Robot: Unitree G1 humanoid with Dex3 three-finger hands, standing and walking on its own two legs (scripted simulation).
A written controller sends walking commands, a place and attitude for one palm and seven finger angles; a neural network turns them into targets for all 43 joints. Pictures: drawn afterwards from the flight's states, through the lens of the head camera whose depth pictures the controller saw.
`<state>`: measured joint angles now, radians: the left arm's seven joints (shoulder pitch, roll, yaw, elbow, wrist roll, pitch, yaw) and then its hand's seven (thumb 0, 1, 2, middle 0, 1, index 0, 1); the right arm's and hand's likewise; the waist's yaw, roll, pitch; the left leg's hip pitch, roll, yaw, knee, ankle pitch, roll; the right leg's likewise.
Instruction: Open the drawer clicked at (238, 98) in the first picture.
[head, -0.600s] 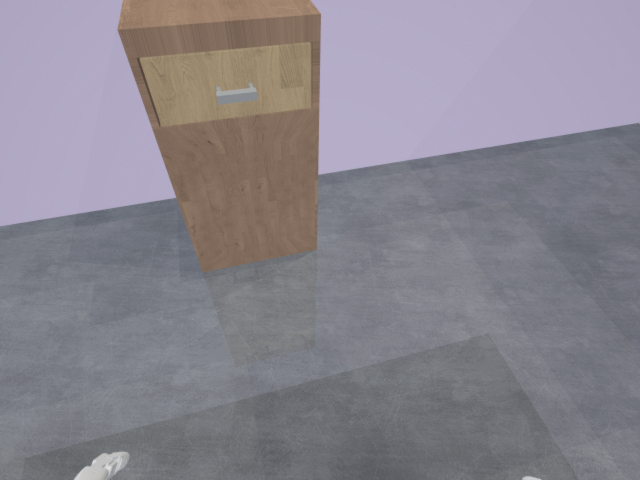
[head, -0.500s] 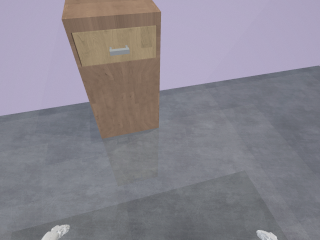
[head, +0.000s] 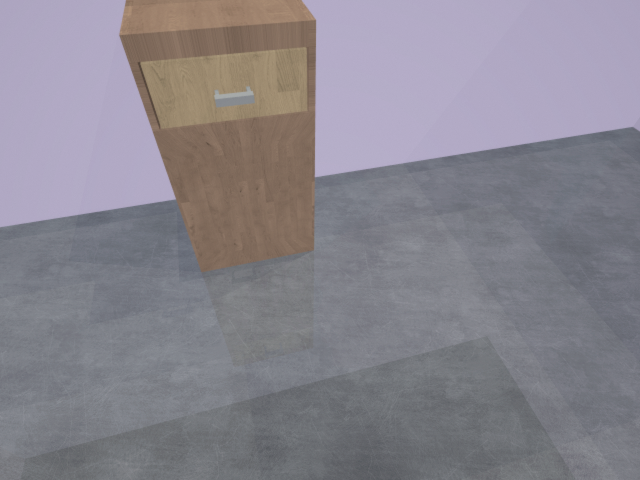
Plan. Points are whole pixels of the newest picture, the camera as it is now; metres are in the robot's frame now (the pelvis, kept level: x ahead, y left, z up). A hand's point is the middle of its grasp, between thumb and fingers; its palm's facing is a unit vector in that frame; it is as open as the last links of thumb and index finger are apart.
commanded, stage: stand and wait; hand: left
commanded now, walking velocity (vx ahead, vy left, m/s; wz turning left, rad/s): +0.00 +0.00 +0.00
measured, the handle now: (233, 95) +1.01 +0.30 -0.03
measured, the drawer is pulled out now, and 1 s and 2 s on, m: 0.00 0.00 0.00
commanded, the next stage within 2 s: look at it before walking up in 0.28 s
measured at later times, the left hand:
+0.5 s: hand out of the picture +0.07 +0.24 -0.15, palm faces -0.03 -0.94 -0.34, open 7.4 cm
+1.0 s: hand out of the picture +0.07 +0.24 -0.15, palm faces -0.03 -0.94 -0.34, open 7.4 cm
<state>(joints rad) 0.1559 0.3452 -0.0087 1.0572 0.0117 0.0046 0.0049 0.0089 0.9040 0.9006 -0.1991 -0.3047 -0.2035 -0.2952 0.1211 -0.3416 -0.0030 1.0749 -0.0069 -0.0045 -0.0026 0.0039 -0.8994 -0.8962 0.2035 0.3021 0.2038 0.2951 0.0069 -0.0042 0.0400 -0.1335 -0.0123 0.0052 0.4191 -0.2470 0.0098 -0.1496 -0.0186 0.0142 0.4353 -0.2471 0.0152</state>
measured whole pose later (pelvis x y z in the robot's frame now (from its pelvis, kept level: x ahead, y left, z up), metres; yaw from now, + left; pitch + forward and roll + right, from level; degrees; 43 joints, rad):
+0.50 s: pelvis -0.01 -0.01 +0.00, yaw +0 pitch -2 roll +0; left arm 0.13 0.34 -0.01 1.08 0.01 -0.01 0.00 0.01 0.90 0.90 -0.20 -0.30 -0.20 -0.30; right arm 0.13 -0.34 0.00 1.11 -0.01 -0.01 0.00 0.00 -0.90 -0.90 0.20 0.30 0.20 0.30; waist 0.00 0.00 0.03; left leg -0.14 0.00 0.00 0.38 -0.21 0.00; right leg -0.16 -0.01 0.01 0.40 -0.21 0.00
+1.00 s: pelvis +0.00 -0.01 +0.00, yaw -1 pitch -2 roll +0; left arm 0.14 0.34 -0.01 1.09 0.01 -0.01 0.01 0.01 0.90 0.90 -0.20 -0.30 -0.20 -0.30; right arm 0.11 -0.34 0.00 1.11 -0.01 -0.01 0.00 0.00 -0.90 -0.90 0.20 0.30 0.20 0.29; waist 0.01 0.00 0.03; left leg -0.13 0.01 0.01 0.37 -0.21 -0.01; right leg -0.15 0.00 0.02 0.38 -0.21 0.00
